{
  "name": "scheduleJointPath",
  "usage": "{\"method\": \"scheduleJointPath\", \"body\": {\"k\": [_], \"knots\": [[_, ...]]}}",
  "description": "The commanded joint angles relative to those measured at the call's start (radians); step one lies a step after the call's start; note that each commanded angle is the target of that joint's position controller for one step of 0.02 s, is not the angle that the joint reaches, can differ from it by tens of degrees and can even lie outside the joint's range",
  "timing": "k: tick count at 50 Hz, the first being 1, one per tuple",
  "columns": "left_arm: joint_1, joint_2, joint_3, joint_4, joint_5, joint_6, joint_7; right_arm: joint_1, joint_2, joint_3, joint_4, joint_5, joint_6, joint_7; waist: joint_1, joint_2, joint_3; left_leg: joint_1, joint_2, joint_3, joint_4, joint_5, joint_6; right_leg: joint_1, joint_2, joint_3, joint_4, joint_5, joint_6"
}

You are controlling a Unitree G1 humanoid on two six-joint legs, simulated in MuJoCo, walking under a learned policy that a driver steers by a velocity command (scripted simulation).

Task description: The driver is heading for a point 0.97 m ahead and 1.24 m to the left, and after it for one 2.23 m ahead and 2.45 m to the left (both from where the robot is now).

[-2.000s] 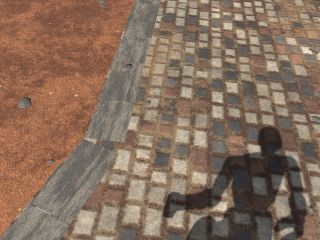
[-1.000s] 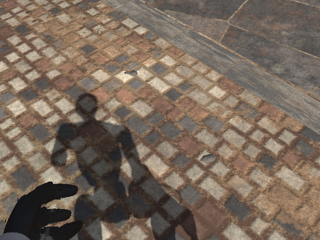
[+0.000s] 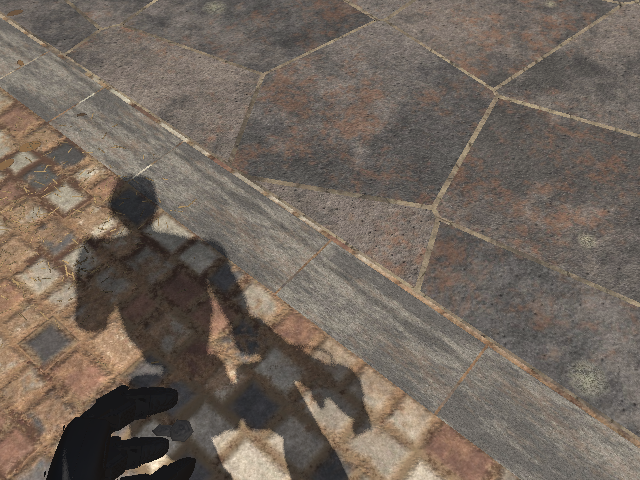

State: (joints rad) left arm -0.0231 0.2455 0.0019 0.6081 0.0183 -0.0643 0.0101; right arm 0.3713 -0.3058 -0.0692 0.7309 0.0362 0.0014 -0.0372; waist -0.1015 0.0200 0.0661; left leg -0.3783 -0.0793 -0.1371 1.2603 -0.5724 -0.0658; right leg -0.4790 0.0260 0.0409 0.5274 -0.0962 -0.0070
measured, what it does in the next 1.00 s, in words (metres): walks ahead, turning left: left foot, then right foot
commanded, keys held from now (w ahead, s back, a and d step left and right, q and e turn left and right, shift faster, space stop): q+shift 0.24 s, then w+q+shift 0.76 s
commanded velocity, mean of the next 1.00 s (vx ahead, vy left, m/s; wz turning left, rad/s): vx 0.59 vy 0.00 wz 0.96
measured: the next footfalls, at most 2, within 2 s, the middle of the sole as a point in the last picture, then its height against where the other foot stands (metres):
left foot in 0.34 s outside the picture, level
right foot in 0.74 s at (265, 441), level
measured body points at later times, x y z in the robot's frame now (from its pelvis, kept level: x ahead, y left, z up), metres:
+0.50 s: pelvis +0.16 +0.07 +0.02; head +0.17 +0.10 +0.47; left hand +0.21 +0.39 -0.08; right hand +0.35 -0.17 -0.07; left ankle +0.11 +0.13 -0.72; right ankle +0.24 -0.08 -0.65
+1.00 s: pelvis +0.47 +0.22 +0.01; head +0.49 +0.22 +0.46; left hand +0.22 +0.39 -0.09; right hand +0.81 +0.24 -0.06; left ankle +0.41 +0.33 -0.63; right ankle +0.49 +0.07 -0.72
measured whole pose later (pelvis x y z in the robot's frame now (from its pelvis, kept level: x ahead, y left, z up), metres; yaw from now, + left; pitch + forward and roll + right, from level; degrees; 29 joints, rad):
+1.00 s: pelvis +0.47 +0.22 +0.01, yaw +55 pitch +2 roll -2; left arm 0.43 0.32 0.06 0.82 0.03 -0.09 0.00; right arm 0.10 -0.37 -0.06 0.63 -0.03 0.02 0.09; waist 0.07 0.08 -0.01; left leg -0.73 0.03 0.00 1.22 -0.14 0.08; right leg -0.01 0.00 -0.20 0.33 -0.35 0.00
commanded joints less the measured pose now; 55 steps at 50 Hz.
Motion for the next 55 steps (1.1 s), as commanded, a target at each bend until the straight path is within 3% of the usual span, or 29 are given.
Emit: {"method": "scheduleJointPath", "body": {"k": [1, 3, 5, 8, 12, 15, 16, 17, 18, 19, 20, 21, 22, 23, 24, 27, 32, 34, 36, 37, 38, 39, 40, 41, 42, 44, 47, 53, 55], "knots": [[0.068, 0.090, 0.041, -0.040, -0.009, 0.024, 0.012, 0.075, -0.143, -0.045, -0.086, -0.002, 0.036, -0.017, 0.067, -0.091, -0.194, -0.284, 0.141, 0.054, 0.137, 0.085, -0.057, 0.394, -0.324, 0.249, -0.165, 0.352, -0.233], [0.054, 0.120, 0.061, -0.002, 0.002, 0.018, 0.016, 0.012, -0.068, -0.027, -0.135, -0.008, 0.041, -0.012, 0.057, -0.127, -0.118, -0.234, 0.172, 0.086, -0.016, 0.112, -0.050, 0.257, -0.295, 0.118, -0.225, 0.393, -0.219], [0.070, 0.152, 0.080, 0.029, 0.004, 0.011, 0.022, -0.042, -0.038, -0.018, -0.165, -0.015, 0.032, -0.005, 0.069, -0.117, -0.154, -0.218, 0.189, 0.096, -0.138, 0.182, -0.038, 0.286, -0.322, 0.074, -0.242, 0.458, -0.242], [0.012, 0.175, 0.093, 0.039, -0.012, 0.021, 0.028, -0.061, -0.056, -0.019, -0.169, -0.014, 0.033, 0.022, 0.053, -0.115, -0.199, -0.100, 0.197, 0.112, -0.312, 0.346, -0.001, 0.270, -0.328, -0.030, -0.248, 0.376, -0.223], [0.020, 0.215, 0.113, 0.062, -0.038, 0.023, 0.007, -0.150, -0.112, -0.037, -0.203, -0.012, 0.060, 0.054, 0.073, -0.123, -0.150, -0.016, 0.176, 0.165, -0.494, 0.386, 0.049, 0.278, -0.340, -0.119, -0.217, 0.203, -0.170], [0.078, 0.251, 0.133, 0.089, -0.065, 0.023, -0.013, -0.159, -0.135, -0.053, -0.210, -0.006, 0.071, 0.060, 0.065, -0.099, -0.146, 0.080, 0.145, 0.221, -0.588, 0.300, 0.115, 0.271, -0.358, -0.124, -0.196, -0.282, -0.121], [0.095, 0.223, 0.127, 0.097, -0.063, 0.025, -0.016, -0.103, -0.150, -0.064, -0.181, -0.003, 0.067, 0.055, 0.049, -0.070, -0.136, 0.162, 0.119, 0.241, -0.609, 0.247, 0.144, 0.217, -0.339, -0.145, -0.134, -0.434, -0.100], [0.092, 0.170, 0.112, 0.096, -0.047, 0.030, -0.021, 0.036, -0.189, -0.087, -0.127, 0.007, 0.059, 0.047, 0.001, 0.037, -0.139, 0.313, 0.117, 0.175, -0.680, 0.161, 0.202, 0.109, -0.272, -0.206, 0.083, -0.503, -0.066], [0.052, 0.105, 0.093, 0.038, -0.025, 0.023, -0.025, 0.127, -0.335, -0.120, -0.115, 0.011, 0.038, 0.036, -0.005, 0.344, -0.077, 0.488, 0.317, -0.339, -0.893, -0.112, 0.377, -0.286, -0.089, -0.266, 0.537, -0.568, 0.025], [-0.067, 0.139, 0.095, -0.019, -0.036, -0.008, -0.027, 0.133, -0.317, -0.100, -0.156, -0.012, -0.014, 0.056, -0.053, 0.276, -0.075, 0.511, 0.410, -0.732, -1.100, -0.379, 0.476, -0.534, 0.000, 0.000, 0.681, -0.520, 0.009], [-0.103, 0.202, 0.111, -0.030, -0.065, -0.039, -0.038, 0.085, -0.248, -0.075, -0.162, -0.022, -0.048, 0.060, -0.030, 0.185, -0.036, 0.491, 0.432, -0.692, -1.119, -0.347, 0.443, -0.561, -0.049, 0.062, 0.686, -0.435, -0.028], [-0.063, 0.209, 0.114, -0.012, -0.056, -0.058, -0.042, 0.042, -0.214, -0.061, -0.173, -0.016, -0.062, 0.059, 0.017, 0.136, -0.041, 0.443, 0.404, -0.611, -1.083, -0.234, 0.408, -0.499, -0.068, 0.075, 0.633, -0.357, -0.042], [-0.028, 0.206, 0.115, 0.011, -0.032, -0.070, -0.043, 0.007, -0.191, -0.051, -0.181, -0.005, -0.061, 0.054, 0.046, 0.085, -0.048, 0.400, 0.365, -0.516, -1.055, -0.121, 0.376, -0.429, -0.084, 0.078, 0.557, -0.290, -0.033], [0.053, 0.167, 0.088, 0.054, 0.089, -0.022, -0.053, -0.026, -0.227, -0.057, -0.165, -0.073, -0.026, 0.046, 0.076, 0.062, -0.052, 0.316, 0.271, -0.364, -1.058, 0.043, 0.303, -0.297, -0.107, 0.018, 0.511, -0.188, 0.009], [0.075, 0.150, 0.085, 0.064, 0.089, 0.005, -0.058, -0.034, -0.210, -0.051, -0.166, -0.075, -0.018, 0.046, 0.085, 0.066, -0.062, 0.256, 0.218, -0.295, -1.055, 0.126, 0.297, -0.219, -0.087, -0.015, 0.494, -0.146, 0.037], [0.029, 0.146, 0.071, 0.043, 0.039, 0.044, -0.058, 0.019, -0.191, -0.045, -0.136, -0.054, -0.023, 0.058, 0.063, 0.062, -0.035, 0.205, 0.176, -0.268, -1.070, 0.157, 0.326, -0.191, -0.073, -0.037, 0.381, -0.108, 0.097], [-0.105, 0.145, 0.057, -0.025, 0.011, 0.035, -0.057, 0.055, -0.217, -0.058, -0.106, -0.052, -0.034, 0.053, 0.007, 0.102, -0.001, 0.214, 0.189, -0.332, -1.048, 0.157, 0.318, -0.120, -0.053, -0.006, 0.119, -0.056, 0.103], [-0.061, 0.160, 0.060, -0.029, -0.001, 0.026, -0.050, 0.012, -0.219, -0.059, -0.109, -0.050, -0.043, 0.051, 0.040, 0.116, -0.005, 0.161, 0.199, -0.367, -1.039, 0.172, 0.296, 0.028, -0.050, 0.005, 0.061, -0.055, 0.078], [0.134, 0.195, 0.077, 0.012, -0.007, 0.014, -0.032, -0.065, -0.225, -0.059, -0.114, -0.053, -0.052, 0.054, 0.153, 0.110, -0.049, 0.043, 0.180, -0.364, -0.931, 0.339, 0.260, 0.328, -0.027, -0.018, 0.025, -0.118, 0.055], [0.351, 0.248, 0.101, 0.066, 0.003, 0.003, -0.015, -0.103, -0.205, -0.051, -0.114, -0.054, -0.063, 0.058, 0.268, 0.031, -0.139, -0.060, 0.100, -0.292, -0.679, 0.450, 0.224, 0.592, -0.051, 0.008, 0.014, -0.168, 0.035], [0.564, 0.367, 0.130, 0.092, 0.033, -0.002, 0.009, -0.112, -0.110, -0.025, -0.145, -0.040, -0.072, 0.060, 0.348, -0.246, -0.308, -0.204, -0.040, -0.112, -0.281, 0.318, 0.184, 0.827, -0.281, 0.278, -0.122, -0.622, 0.012], [0.502, 0.419, 0.134, 0.079, 0.043, 0.000, 0.007, -0.064, -0.039, 0.001, -0.192, -0.014, -0.071, 0.056, 0.242, -0.495, -0.310, -0.407, -0.087, -0.044, -0.050, -0.003, 0.172, 0.820, -0.454, 0.795, -0.376, -0.926, -0.022], [0.349, 0.305, 0.111, 0.044, 0.039, 0.007, 0.006, -0.066, -0.084, 0.003, -0.146, -0.032, -0.049, 0.048, 0.177, -0.287, -0.183, -0.447, 0.011, -0.017, 0.062, 0.136, 0.179, 0.672, -0.461, 0.763, -0.355, -0.885, -0.049], [0.305, 0.223, 0.092, 0.032, 0.035, 0.010, 0.006, -0.098, -0.116, -0.003, -0.130, -0.054, -0.039, 0.059, 0.165, -0.141, -0.127, -0.423, 0.060, 0.013, 0.048, 0.221, 0.177, 0.583, -0.426, 0.593, -0.314, -0.739, -0.055], [0.302, 0.185, 0.081, 0.050, 0.033, 0.010, 0.006, -0.125, -0.118, -0.005, -0.121, -0.065, -0.031, 0.077, 0.153, -0.089, -0.088, -0.393, 0.105, 0.024, 0.009, 0.270, 0.168, 0.517, -0.373, 0.421, -0.312, -0.575, -0.054], [0.351, 0.148, 0.067, 0.098, 0.024, -0.005, 0.008, -0.173, -0.094, 0.003, -0.129, -0.078, -0.012, 0.110, 0.150, -0.149, -0.028, -0.408, 0.151, 0.043, -0.006, 0.317, 0.151, 0.474, -0.306, 0.215, -0.335, -0.381, -0.040], [0.422, 0.117, 0.059, 0.148, 0.008, -0.033, -0.008, -0.257, -0.062, 0.019, -0.160, -0.071, 0.007, 0.128, 0.146, -0.123, -0.001, -0.485, 0.161, 0.066, 0.026, 0.408, 0.150, 0.492, -0.291, 0.040, -0.348, -0.123, -0.022], [0.482, 0.138, 0.055, 0.211, 0.017, -0.058, -0.003, -0.491, -0.040, 0.052, -0.231, -0.070, 0.006, 0.155, 0.141, -0.070, 0.106, -0.417, 0.127, 0.251, -0.300, 0.528, 0.175, 0.454, -0.234, -0.258, -0.413, 0.341, 0.013], [0.488, 0.173, 0.059, 0.218, 0.017, -0.054, 0.006, -0.506, -0.032, 0.059, -0.222, -0.067, 0.003, 0.156, 0.119, -0.067, 0.086, -0.260, 0.059, 0.341, -0.438, 0.520, 0.223, 0.474, -0.222, -0.331, -0.363, 0.770, 0.032]]}}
